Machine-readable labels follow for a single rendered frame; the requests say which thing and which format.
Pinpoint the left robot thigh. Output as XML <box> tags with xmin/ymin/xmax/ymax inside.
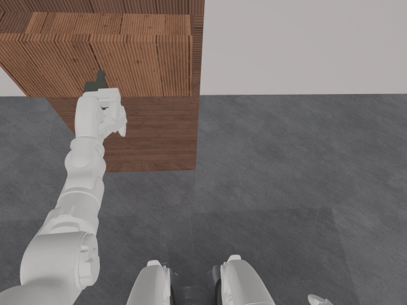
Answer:
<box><xmin>127</xmin><ymin>265</ymin><xmax>170</xmax><ymax>305</ymax></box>

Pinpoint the robot thigh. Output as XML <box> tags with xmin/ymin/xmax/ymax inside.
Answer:
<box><xmin>221</xmin><ymin>260</ymin><xmax>275</xmax><ymax>305</ymax></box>
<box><xmin>127</xmin><ymin>265</ymin><xmax>170</xmax><ymax>305</ymax></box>

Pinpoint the left robot hand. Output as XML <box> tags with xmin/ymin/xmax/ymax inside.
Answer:
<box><xmin>74</xmin><ymin>88</ymin><xmax>127</xmax><ymax>144</ymax></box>

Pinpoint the cabinet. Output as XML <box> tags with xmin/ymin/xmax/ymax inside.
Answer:
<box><xmin>0</xmin><ymin>0</ymin><xmax>205</xmax><ymax>173</ymax></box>

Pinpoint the right robot thigh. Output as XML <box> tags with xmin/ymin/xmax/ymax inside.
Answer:
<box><xmin>221</xmin><ymin>260</ymin><xmax>275</xmax><ymax>305</ymax></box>

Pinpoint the drawer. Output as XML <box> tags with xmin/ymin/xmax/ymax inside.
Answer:
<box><xmin>0</xmin><ymin>12</ymin><xmax>193</xmax><ymax>97</ymax></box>

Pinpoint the robot left upper arm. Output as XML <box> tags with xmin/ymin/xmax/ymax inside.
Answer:
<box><xmin>0</xmin><ymin>231</ymin><xmax>100</xmax><ymax>305</ymax></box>

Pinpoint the left robot forearm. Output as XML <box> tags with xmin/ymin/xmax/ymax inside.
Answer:
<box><xmin>20</xmin><ymin>137</ymin><xmax>106</xmax><ymax>285</ymax></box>

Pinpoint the handle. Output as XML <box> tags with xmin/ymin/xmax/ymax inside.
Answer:
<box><xmin>83</xmin><ymin>71</ymin><xmax>108</xmax><ymax>109</ymax></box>

